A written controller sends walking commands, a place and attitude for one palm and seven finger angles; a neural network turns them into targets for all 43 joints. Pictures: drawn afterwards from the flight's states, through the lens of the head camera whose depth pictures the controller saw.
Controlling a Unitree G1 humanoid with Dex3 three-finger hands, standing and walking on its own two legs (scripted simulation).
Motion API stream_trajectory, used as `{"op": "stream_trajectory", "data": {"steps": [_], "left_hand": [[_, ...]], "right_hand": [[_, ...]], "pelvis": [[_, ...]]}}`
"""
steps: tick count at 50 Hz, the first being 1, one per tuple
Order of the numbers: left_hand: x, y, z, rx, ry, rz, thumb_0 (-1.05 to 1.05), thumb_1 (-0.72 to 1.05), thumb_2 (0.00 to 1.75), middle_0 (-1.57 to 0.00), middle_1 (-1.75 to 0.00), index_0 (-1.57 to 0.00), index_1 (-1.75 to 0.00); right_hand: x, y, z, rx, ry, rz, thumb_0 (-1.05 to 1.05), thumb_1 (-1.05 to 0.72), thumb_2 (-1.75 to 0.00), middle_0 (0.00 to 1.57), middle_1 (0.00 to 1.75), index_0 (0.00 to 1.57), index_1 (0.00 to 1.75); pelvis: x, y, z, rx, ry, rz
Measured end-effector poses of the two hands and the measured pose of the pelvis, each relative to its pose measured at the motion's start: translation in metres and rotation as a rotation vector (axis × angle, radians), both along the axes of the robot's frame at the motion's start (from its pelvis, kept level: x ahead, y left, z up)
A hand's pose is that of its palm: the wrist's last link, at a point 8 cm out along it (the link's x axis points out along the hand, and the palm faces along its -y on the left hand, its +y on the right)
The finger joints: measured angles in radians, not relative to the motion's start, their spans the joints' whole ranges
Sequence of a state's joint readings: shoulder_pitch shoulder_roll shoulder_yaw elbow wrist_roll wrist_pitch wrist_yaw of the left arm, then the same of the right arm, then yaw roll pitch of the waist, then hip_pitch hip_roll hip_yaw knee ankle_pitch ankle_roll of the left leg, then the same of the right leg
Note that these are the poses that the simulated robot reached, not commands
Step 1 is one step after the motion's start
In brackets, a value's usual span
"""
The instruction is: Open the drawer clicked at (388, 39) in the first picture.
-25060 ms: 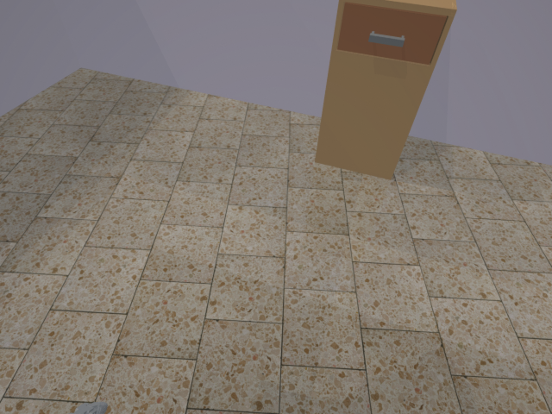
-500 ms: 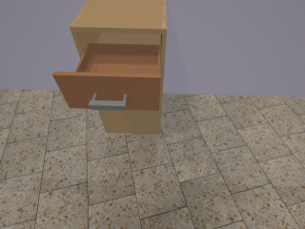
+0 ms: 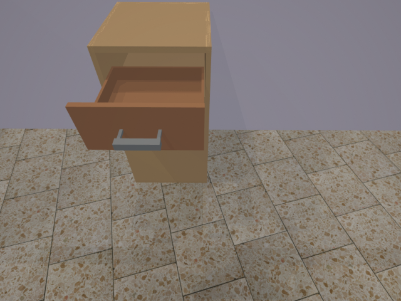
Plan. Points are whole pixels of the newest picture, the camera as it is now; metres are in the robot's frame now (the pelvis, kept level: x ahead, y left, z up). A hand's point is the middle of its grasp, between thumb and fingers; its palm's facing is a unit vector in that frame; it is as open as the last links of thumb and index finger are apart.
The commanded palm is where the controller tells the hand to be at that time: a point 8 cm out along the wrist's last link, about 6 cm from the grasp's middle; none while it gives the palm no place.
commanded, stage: look to check the result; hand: left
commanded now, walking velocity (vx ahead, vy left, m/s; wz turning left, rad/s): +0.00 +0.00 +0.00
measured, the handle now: (138, 138) +0.54 +0.22 -0.04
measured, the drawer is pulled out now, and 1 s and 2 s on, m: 0.30 0.30 0.30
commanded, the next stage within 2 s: stand and wait in 0.56 s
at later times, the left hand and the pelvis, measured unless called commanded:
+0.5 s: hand out of the picture +0.01 +0.16 -0.17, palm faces +0.05 -0.98 -0.19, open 7.4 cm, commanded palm none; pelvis +0.00 -0.01 +0.00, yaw +0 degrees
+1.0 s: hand out of the picture +0.02 +0.16 -0.17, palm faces +0.05 -0.98 -0.19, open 7.4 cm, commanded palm none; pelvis +0.01 -0.01 +0.00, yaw +0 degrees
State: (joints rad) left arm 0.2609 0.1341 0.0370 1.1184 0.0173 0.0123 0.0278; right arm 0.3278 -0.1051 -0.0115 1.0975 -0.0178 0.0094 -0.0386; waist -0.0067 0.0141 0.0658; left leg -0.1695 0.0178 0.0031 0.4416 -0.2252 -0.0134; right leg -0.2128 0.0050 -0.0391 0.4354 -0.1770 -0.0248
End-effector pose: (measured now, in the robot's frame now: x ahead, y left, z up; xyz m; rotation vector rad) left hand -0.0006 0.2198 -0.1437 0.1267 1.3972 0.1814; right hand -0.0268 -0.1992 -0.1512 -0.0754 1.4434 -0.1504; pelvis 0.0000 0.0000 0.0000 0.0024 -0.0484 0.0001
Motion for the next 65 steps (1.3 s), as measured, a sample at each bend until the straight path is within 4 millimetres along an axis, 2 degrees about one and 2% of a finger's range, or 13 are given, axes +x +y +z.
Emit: {"op": "stream_trajectory", "data": {"steps": [15, 35, 65], "left_hand": [[-0.008, -0.006, -0.001, -0.009, 0.042, 0.005, 0.00, 0.90, 0.89, -0.20, -0.30, -0.20, -0.30], [0.008, -0.009, 0.001, -0.002, 0.016, 0.005, 0.00, 0.91, 0.89, -0.20, -0.30, -0.20, -0.30], [0.019, -0.010, 0.002, 0.004, 0.017, 0.002, 0.00, 0.90, 0.89, -0.20, -0.30, -0.20, -0.30]], "right_hand": [[-0.007, -0.008, 0.002, -0.012, 0.040, -0.004, 0.01, -0.91, -0.90, 0.20, 0.30, 0.20, 0.30], [0.010, -0.008, 0.001, -0.001, 0.015, 0.004, 0.01, -0.91, -0.90, 0.20, 0.30, 0.20, 0.30], [0.024, -0.018, 0.003, -0.015, 0.014, 0.008, 0.01, -0.91, -0.90, 0.20, 0.30, 0.20, 0.30]], "pelvis": [[0.003, -0.004, 0.001, 0.000, 0.002, -0.002], [0.009, -0.008, 0.001, 0.000, 0.004, 0.002], [0.020, -0.012, 0.003, 0.000, 0.008, 0.001]]}}
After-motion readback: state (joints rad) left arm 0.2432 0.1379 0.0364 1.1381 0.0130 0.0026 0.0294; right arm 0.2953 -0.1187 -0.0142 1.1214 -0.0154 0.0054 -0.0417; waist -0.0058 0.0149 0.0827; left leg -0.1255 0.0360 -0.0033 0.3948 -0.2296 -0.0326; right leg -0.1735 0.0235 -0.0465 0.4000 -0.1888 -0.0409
